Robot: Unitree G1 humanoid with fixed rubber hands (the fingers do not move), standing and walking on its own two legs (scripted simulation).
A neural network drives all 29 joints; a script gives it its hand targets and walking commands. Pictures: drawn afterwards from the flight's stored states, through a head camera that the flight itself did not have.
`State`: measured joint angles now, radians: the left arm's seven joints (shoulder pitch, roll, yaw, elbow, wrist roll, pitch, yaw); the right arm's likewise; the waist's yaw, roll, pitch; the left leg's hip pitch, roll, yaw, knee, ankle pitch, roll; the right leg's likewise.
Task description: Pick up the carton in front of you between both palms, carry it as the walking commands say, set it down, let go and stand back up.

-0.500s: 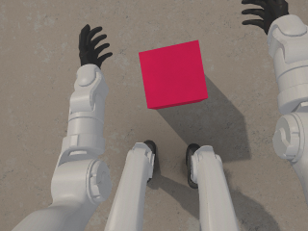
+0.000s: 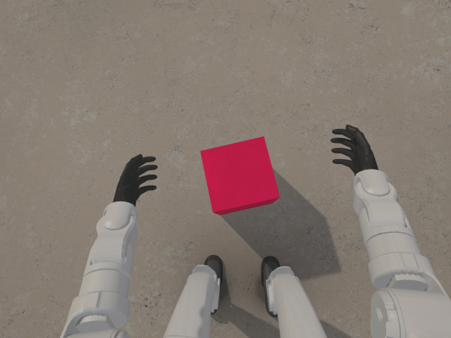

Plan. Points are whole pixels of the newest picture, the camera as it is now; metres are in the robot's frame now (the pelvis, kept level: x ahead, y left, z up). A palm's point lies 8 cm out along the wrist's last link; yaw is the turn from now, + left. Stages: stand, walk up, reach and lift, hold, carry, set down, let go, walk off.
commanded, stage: let go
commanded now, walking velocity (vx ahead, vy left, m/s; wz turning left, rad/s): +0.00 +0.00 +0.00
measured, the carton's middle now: (239, 179) +0.45 +0.02 -0.58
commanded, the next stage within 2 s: stand in 1.02 s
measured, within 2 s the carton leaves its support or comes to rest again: neither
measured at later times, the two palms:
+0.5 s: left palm (62, 283) +0.21 +0.25 +0.00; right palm (407, 251) +0.26 -0.21 -0.01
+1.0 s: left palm (58, 287) +0.21 +0.25 +0.01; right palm (424, 296) +0.21 -0.22 +0.00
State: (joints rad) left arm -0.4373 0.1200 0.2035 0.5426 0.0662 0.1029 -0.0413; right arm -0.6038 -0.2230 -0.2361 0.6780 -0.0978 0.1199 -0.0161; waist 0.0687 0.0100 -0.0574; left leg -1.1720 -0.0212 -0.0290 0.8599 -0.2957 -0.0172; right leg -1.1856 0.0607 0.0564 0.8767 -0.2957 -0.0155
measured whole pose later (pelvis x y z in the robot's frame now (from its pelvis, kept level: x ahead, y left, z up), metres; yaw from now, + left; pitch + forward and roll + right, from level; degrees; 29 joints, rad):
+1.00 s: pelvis +0.05 +0.01 +0.07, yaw +2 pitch -6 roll +0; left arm 0.20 0.22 0.02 0.37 0.02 0.24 -0.02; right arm 0.23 -0.22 -0.03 0.44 0.00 0.12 0.05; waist 0.00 0.01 0.10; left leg -0.10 -0.04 -0.06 0.49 -0.29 0.01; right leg -0.09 0.02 0.03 0.48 -0.30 -0.01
